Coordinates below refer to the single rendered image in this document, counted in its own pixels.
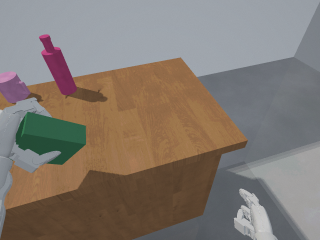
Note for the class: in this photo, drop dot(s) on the sponge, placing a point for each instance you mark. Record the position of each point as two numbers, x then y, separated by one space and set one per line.
42 134

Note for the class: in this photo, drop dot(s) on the table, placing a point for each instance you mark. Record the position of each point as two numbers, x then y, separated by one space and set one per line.
154 140

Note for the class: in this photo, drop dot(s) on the robot left hand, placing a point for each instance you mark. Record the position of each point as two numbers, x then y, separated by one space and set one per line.
10 119

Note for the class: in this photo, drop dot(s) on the left robot forearm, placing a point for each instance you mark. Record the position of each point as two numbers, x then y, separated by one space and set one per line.
6 181

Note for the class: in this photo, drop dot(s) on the robot right hand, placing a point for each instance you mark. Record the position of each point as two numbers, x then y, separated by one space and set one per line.
257 217

